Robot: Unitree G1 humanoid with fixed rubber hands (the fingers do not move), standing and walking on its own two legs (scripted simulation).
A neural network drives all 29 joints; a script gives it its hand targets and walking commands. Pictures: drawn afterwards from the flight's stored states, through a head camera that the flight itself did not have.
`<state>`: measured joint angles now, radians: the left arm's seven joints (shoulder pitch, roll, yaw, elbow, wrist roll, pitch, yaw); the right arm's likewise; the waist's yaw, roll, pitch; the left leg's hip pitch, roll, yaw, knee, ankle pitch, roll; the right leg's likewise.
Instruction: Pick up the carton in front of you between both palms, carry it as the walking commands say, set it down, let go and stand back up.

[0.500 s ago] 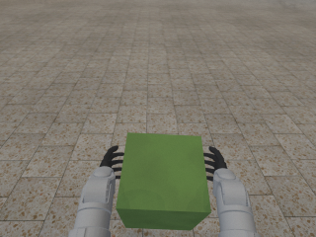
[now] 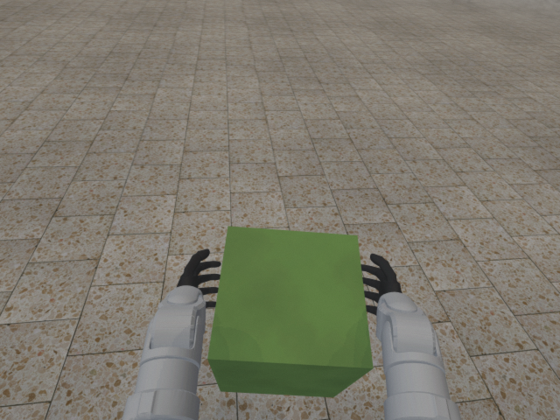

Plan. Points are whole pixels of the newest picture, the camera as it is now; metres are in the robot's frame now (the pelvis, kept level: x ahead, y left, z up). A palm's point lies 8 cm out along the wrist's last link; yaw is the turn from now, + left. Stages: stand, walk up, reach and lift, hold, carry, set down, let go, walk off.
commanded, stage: set down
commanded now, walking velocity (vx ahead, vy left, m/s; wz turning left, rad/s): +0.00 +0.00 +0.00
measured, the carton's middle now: (284, 318) +0.32 +0.00 -0.06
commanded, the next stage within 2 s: none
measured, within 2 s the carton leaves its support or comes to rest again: neither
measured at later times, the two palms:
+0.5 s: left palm (200, 330) +0.34 +0.16 -0.16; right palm (348, 335) +0.34 -0.13 -0.14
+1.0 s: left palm (202, 339) +0.39 +0.18 -0.30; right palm (326, 344) +0.39 -0.11 -0.28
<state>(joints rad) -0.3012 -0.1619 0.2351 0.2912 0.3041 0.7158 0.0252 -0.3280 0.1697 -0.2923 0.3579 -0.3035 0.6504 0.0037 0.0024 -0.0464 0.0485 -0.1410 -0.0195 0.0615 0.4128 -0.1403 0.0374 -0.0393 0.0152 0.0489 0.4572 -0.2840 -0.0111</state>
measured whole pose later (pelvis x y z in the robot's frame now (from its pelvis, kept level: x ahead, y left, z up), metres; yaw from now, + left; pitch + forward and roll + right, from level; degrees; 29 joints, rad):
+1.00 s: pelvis -0.06 +0.00 -0.21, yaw -3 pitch +42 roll -4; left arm -0.89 0.03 0.39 0.71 0.27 0.26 0.05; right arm -0.84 0.20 -0.51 0.60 -0.22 0.20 -0.17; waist 0.02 -0.06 -0.18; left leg -1.82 -0.05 -0.06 1.48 -0.38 0.01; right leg -1.70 0.14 0.03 1.53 -0.57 0.02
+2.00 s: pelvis -0.09 +0.00 -0.38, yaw -8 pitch +39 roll -3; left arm -1.38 0.35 0.25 1.04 0.03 0.22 0.02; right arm -1.29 0.01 -0.37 0.81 -0.04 0.19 -0.25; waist 0.10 -0.08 0.25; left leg -2.29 -0.02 -0.03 2.09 -0.47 0.01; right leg -2.18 0.25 0.02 2.15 -0.67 0.09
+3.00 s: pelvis -0.08 +0.00 -0.40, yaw -9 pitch +37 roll -3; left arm -1.40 0.43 0.33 1.22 0.02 0.05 -0.07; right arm -1.37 -0.10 -0.26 1.00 -0.04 0.09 -0.14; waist 0.09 -0.06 0.34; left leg -2.30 0.03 -0.01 2.16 -0.50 0.04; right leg -2.19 0.20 -0.02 2.22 -0.68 0.06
